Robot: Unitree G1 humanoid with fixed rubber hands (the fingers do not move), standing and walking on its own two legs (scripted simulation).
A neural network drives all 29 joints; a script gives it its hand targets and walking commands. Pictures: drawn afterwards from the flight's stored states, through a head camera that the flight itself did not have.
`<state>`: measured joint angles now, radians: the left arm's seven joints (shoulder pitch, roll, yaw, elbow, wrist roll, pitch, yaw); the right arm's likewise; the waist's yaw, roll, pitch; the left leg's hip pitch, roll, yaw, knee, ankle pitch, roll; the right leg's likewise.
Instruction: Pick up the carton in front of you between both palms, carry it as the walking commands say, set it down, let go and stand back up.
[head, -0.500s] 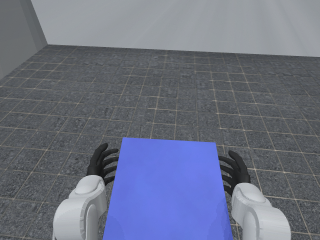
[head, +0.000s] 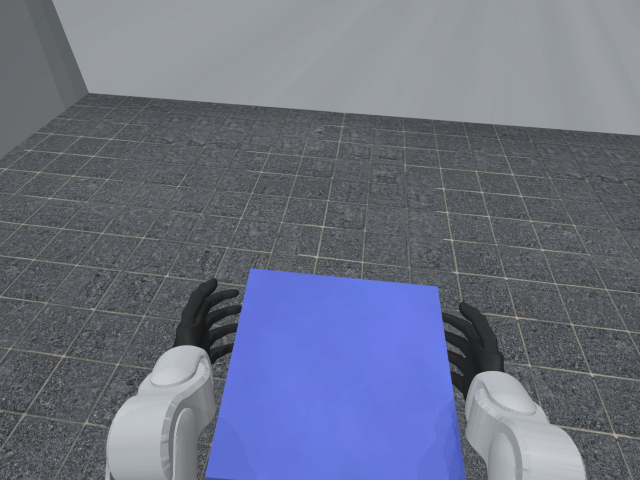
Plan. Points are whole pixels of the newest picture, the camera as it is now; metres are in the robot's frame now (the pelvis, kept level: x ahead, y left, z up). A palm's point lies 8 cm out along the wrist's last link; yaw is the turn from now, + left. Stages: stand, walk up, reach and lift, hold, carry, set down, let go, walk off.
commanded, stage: carry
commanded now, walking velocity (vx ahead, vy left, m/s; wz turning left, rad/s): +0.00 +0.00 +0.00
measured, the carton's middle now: (329, 404) +0.22 +0.01 +0.01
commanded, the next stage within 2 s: none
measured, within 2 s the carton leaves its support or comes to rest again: neither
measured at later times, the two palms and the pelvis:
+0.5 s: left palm (209, 285) +0.34 +0.17 +0.07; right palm (432, 300) +0.34 -0.13 +0.06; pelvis +0.08 +0.02 +0.00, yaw +1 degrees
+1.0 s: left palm (198, 282) +0.36 +0.20 +0.05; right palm (407, 300) +0.36 -0.10 +0.04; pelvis +0.06 +0.04 +0.00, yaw +1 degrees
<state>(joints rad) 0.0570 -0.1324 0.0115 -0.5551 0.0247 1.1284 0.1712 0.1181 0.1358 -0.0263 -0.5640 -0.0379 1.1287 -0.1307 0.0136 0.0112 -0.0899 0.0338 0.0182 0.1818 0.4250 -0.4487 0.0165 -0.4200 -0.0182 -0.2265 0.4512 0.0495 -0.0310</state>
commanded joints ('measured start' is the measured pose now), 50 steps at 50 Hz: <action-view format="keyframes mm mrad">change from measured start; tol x8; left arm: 1 -290 -594 -470 -65 -212 13 -15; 3 -231 -626 -446 -9 -195 22 -19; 10 -407 -698 -512 28 -190 -11 -93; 14 -405 -615 -447 222 -140 -44 -132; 36 -674 -831 -336 737 -11 -448 -326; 50 -706 -932 -417 688 -52 -412 -360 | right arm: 1 -358 509 510 -109 198 26 -18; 7 -429 641 556 -59 208 11 28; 14 -514 543 512 133 121 -32 95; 36 -792 726 367 663 17 -471 319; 50 -827 849 428 627 66 -431 345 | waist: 1 1 -188 -330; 12 -13 -35 -188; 21 -17 36 -221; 50 -15 7 -225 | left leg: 1 -344 58 -146 387 -92 -15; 6 -194 59 -119 -59 99 -8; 13 -257 105 -129 -5 150 -14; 19 -232 139 -146 2 521 -10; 26 -202 162 -158 20 642 2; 39 -167 149 -173 49 700 28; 45 -181 130 -170 26 540 42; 50 -192 128 -172 16 558 40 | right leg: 1 555 -365 346 -74 813 -194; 3 479 -314 307 -130 373 -137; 6 372 -209 260 -152 39 -71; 12 324 -174 201 -108 -47 -44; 16 367 -166 171 -11 257 -49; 19 332 -151 142 46 298 -44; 29 293 -132 118 78 115 -25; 50 274 -145 125 73 41 -14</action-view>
